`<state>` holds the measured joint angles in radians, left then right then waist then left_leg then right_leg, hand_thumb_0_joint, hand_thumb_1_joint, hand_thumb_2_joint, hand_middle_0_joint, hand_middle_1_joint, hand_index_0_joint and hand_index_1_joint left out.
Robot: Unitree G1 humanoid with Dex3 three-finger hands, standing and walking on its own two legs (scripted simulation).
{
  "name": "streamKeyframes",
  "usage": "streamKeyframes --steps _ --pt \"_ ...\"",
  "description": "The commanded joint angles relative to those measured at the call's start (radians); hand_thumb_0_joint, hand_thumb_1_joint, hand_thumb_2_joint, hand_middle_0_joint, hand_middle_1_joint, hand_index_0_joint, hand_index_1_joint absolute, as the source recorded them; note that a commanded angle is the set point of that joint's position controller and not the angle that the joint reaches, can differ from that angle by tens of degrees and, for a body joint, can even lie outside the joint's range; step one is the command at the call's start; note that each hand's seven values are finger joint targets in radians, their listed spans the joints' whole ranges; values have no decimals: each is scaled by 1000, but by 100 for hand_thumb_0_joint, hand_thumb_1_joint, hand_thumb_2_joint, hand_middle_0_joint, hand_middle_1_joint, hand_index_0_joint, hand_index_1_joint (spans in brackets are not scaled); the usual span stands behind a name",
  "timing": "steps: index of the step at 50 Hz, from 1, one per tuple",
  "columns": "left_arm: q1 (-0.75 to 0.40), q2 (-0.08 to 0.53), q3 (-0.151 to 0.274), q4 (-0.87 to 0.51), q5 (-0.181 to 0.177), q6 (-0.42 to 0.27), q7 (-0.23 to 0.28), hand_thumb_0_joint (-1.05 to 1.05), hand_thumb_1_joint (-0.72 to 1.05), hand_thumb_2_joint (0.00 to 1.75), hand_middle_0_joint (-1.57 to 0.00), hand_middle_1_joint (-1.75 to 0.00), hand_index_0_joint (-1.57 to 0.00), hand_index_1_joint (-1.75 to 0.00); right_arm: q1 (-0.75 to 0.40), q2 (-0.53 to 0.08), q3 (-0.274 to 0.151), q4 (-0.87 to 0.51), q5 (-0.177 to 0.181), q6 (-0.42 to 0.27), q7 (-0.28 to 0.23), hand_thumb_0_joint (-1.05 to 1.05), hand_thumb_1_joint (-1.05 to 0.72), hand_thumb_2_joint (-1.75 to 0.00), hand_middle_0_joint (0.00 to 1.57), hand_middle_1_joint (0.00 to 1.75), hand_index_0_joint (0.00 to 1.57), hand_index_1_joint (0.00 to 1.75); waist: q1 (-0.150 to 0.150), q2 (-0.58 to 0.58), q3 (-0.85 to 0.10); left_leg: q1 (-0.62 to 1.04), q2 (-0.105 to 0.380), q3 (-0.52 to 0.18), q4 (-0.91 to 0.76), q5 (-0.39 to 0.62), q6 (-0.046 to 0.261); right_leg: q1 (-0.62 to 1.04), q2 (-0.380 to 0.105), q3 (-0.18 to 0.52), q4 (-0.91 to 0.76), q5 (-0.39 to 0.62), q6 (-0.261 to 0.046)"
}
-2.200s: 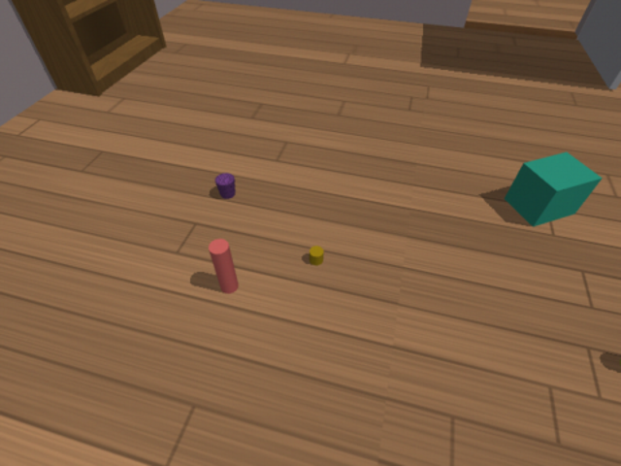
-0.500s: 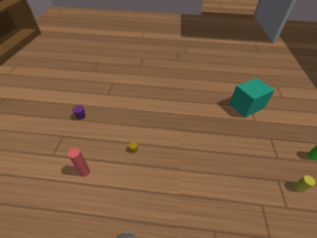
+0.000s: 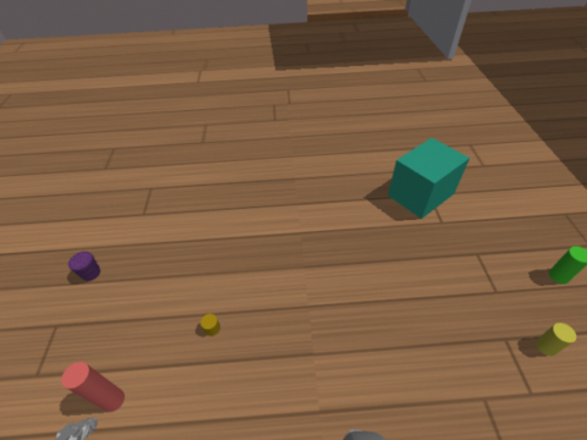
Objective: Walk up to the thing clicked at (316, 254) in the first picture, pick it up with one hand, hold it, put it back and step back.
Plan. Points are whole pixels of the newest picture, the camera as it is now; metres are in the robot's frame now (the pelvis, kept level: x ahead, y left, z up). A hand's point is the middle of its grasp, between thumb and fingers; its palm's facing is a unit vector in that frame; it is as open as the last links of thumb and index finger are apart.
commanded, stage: walk up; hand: left
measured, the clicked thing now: (210, 324) +0.63 +0.30 -0.72
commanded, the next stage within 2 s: stand in 1.92 s
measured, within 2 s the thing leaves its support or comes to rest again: neither
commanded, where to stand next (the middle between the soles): +0.27 +0.06 m, yaw +1 degrees
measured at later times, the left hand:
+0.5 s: hand (79, 430) +0.19 +0.34 -0.14, palm faces -0.07 -0.93 -0.37, open 7.4 cm
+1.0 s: hand (124, 354) +0.30 +0.29 -0.13, palm faces -0.05 -0.94 -0.34, open 7.4 cm
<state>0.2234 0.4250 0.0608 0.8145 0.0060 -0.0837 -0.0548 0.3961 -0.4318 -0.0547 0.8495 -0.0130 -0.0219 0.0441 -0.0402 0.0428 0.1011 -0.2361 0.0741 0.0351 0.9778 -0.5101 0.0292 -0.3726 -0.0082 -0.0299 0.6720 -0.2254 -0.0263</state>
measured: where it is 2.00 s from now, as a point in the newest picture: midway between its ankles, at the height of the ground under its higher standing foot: outside the picture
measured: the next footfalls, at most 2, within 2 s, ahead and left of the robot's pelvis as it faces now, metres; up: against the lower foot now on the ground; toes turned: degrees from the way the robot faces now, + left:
left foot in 0.32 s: +0.24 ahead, +0.17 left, +0.00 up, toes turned +3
right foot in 0.66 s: +0.26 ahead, -0.08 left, +0.00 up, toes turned -3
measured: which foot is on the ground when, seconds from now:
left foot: up 0.00-0.30, down 0.32-1.00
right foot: down 0.00-0.34, up 0.36-0.64, down 0.66-1.00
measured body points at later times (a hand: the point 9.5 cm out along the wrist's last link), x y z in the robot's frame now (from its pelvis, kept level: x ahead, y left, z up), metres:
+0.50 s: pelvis +0.15 +0.06 +0.01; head +0.17 +0.08 +0.46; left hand +0.20 +0.39 -0.12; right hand +0.21 -0.26 -0.08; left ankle +0.20 +0.17 -0.72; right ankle +0.15 -0.08 -0.67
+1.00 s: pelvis +0.19 +0.05 +0.02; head +0.20 +0.04 +0.47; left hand +0.31 +0.34 -0.10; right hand +0.27 -0.25 -0.11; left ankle +0.20 +0.17 -0.72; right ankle +0.22 -0.08 -0.72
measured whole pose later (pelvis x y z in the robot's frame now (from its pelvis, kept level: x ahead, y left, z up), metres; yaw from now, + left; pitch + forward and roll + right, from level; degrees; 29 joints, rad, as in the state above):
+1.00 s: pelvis +0.19 +0.05 +0.02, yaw -1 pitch -3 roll +0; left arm 0.07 0.35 -0.01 1.05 0.00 -0.02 -0.01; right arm 0.12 -0.35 0.02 1.07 0.00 -0.02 0.02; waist 0.00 0.00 0.08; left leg -0.20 0.03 0.07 0.52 -0.26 0.00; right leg -0.25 -0.03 -0.03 0.52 -0.23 0.01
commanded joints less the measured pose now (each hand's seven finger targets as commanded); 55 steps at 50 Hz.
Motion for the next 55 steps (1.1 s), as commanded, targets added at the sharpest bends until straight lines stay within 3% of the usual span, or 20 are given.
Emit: streamKeyframes --steps 1,3,5,11,15,16,17,18,20,22,24,28,30,32,33,34,35,37,39,55 --pt "116 286 82 -44 -22 -15 37 0 90 90 -20 -30 -20 -30 -6 -213 -55 -91 14 -31 -18 0 -90 -90 20 30 20 30 77 -146 -15 -399 33 -106 177 62 15 231 -307 484 -391 -175 -231" --pt "79 266 71 -51 -16 -18 36 0 90 90 -20 -30 -20 -30 48 -205 -59 -56 6 -27 -6 0 -90 -90 20 30 20 30 41 -188 -2 -311 39 -81 92 145 3 121 -234 341 -396 -123 -200" --pt "74 263 73 -63 -7 -22 34 0 90 90 -20 -30 -20 -30 50 -193 -65 -51 -3 -26 8 0 -90 -90 20 30 20 30 37 -205 -21 -289 40 -52 -13 160 -16 101 -221 278 -389 -113 -215" --pt "91 285 76 -74 1 -25 28 0 90 90 -20 -30 -20 -30 -74 -172 -72 -88 -14 -42 27 0 -90 -90 20 30 20 30 61 -198 -32 -197 24 -10 -265 215 -21 58 -230 246 -372 -239 -202" --pt "56 229 44 -77 10 -11 30 0 90 90 -20 -30 -20 -30 63 -196 -95 -32 -20 -62 13 0 -90 -90 20 30 20 30 -46 -58 -83 177 -53 43 -392 219 3 -157 -163 147 -110 -214 -122" --pt "99 164 22 -79 8 -9 31 0 90 90 -20 -30 -20 -30 123 -250 -110 -24 -24 -70 2 0 -90 -90 20 30 20 30 -73 137 -118 278 51 -144 -537 23 49 -246 -87 60 155 -158 -82" --pt "110 114 4 -74 -11 -1 43 0 90 90 -20 -30 -20 -30 99 -317 -113 -50 -19 -69 -10 0 -90 -90 20 30 20 30 -46 290 -73 226 326 -616 -764 -83 151 -387 65 -27 362 -290 -14" --pt "107 230 34 -44 2 7 62 0 90 90 -20 -30 -20 -30 45 -341 -118 -68 4 -61 -8 0 -90 -90 20 30 20 30 -25 162 -32 108 390 -680 -740 -50 258 -319 -4 84 454 -356 -24" --pt "137 217 32 -8 -8 12 64 0 90 90 -20 -30 -20 -30 -17 -262 -85 -85 5 -60 -22 0 -90 -90 20 30 20 30 22 62 -39 80 291 -436 -662 320 222 -257 -22 123 475 -283 -18" --pt "185 207 29 29 -11 19 59 0 90 90 -20 -30 -20 -30 -63 -246 -75 -83 6 -62 -33 0 -90 -90 20 30 20 30 52 118 -56 23 219 -248 -618 463 181 -168 -59 85 380 -217 -15" --pt "185 174 22 39 -7 29 53 0 90 90 -20 -30 -20 -30 -83 -228 -64 -83 2 -57 -40 0 -90 -90 20 30 20 30 45 143 -92 51 184 -170 -574 594 177 -122 -56 41 264 -187 5" --pt "134 140 26 48 -6 40 60 0 90 90 -20 -30 -20 -30 -120 -220 -44 -82 7 -47 -46 0 -90 -90 20 30 20 30 54 124 -115 -44 208 -131 -480 763 178 41 -33 -1 108 -110 0" --pt "124 137 26 62 -6 43 62 0 90 90 -20 -30 -20 -30 -143 -212 -35 -76 18 -36 -49 0 -90 -90 20 30 20 30 62 101 -146 -66 176 -111 -419 719 146 123 -10 -18 4 -25 -14" --pt "104 162 32 70 4 38 68 0 90 90 -20 -30 -20 -30 -178 -169 -15 -70 30 -23 -48 0 -90 -90 20 30 20 30 83 45 -149 -145 144 -113 -368 496 78 222 -36 42 -134 75 -41" --pt "63 217 38 58 11 29 70 0 90 90 -20 -30 -20 -30 -171 -134 -2 -68 33 -21 -48 0 -90 -90 20 30 20 30 64 -82 -156 -183 83 -68 -298 375 32 224 -151 208 -174 168 -76" --pt "-11 248 35 43 7 23 67 0 90 90 -20 -30 -20 -30 -141 -112 4 -47 32 -13 -50 0 -90 -90 20 30 20 30 23 -144 -129 -120 -12 -21 -234 154 -8 87 -296 386 -247 153 -160" --pt "-74 258 27 48 -1 28 65 0 90 90 -20 -30 -20 -30 -143 -146 -12 -6 31 -3 -58 0 -90 -90 20 30 20 30 15 -162 -97 -17 -32 -21 -226 31 2 -38 -315 372 -247 127 -211" --pt "-105 211 6 66 -2 36 64 0 90 90 -20 -30 -20 -30 -143 -163 -12 40 29 -11 -54 0 -90 -90 20 30 20 30 2 -137 -93 46 11 -57 -387 193 14 -59 -213 236 -202 92 -111" --pt "-94 171 -4 97 -6 41 61 0 90 90 -20 -30 -20 -30 -203 -189 -11 61 25 -23 -47 0 -90 -90 20 30 20 30 36 -117 -103 -20 91 -154 -488 271 46 33 -106 128 -147 57 -34" --pt "-226 131 -21 254 -11 47 55 0 90 90 -20 -30 -20 -30 -354 -141 23 234 14 -23 -42 0 -90 -90 20 30 20 30 45 -36 -164 98 73 -83 -671 420 -3 257 -129 106 -340 175 -2"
